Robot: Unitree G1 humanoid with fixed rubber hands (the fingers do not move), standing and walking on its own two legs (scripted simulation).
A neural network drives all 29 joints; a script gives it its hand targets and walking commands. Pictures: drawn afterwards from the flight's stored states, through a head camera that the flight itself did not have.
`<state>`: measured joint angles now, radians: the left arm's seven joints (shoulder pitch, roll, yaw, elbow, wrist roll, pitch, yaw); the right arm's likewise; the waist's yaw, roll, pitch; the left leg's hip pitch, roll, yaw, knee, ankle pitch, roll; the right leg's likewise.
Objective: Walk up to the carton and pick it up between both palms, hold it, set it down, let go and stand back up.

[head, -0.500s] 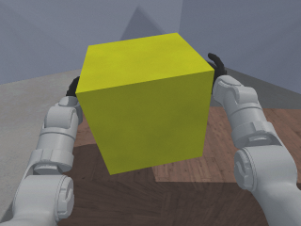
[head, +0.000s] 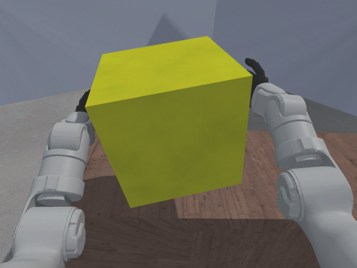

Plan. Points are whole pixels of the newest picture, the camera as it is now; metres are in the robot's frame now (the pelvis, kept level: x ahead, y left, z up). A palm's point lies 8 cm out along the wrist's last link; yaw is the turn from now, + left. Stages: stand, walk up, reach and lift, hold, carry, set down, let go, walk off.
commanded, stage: reach and lift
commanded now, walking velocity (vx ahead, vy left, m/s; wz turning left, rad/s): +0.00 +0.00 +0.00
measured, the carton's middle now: (170, 117) +0.46 +0.03 +0.20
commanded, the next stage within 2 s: hold in 0.20 s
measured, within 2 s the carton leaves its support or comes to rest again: neither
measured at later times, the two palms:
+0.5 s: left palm (82, 114) +0.37 +0.21 +0.25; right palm (257, 88) +0.40 -0.16 +0.31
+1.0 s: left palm (82, 111) +0.37 +0.21 +0.26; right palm (261, 81) +0.39 -0.16 +0.33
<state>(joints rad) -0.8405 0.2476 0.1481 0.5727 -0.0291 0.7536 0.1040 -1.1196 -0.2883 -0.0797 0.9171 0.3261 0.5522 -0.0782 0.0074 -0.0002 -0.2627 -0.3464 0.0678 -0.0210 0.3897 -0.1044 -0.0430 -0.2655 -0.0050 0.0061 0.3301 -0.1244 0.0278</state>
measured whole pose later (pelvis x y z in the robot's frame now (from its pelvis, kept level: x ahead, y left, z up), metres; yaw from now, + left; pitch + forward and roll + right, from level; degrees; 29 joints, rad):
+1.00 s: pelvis +0.00 +0.00 +0.00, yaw +0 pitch +3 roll -1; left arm -0.87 0.27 0.15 0.52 -0.03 0.86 0.08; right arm -1.18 -0.30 -0.08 0.90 0.33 0.65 -0.10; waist 0.01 0.01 -0.27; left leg -0.32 0.07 -0.02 0.38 -0.10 -0.04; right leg -0.24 0.00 0.01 0.32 -0.12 0.03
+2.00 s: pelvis +0.00 +0.00 +0.00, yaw +0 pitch +3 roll -2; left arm -0.87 0.27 0.15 0.52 -0.03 0.88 0.07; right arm -1.18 -0.30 -0.08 0.90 0.33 0.66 -0.10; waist 0.01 0.01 -0.27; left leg -0.32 0.07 -0.02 0.38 -0.10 -0.04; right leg -0.24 0.00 0.01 0.31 -0.12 0.03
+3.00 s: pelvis +0.00 +0.00 +0.00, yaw +0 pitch +3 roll -1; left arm -0.87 0.27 0.15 0.52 -0.03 0.88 0.07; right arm -1.18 -0.30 -0.08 0.90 0.33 0.67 -0.10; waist 0.01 0.01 -0.27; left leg -0.32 0.07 -0.02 0.37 -0.10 -0.04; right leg -0.24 0.00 0.01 0.31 -0.12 0.03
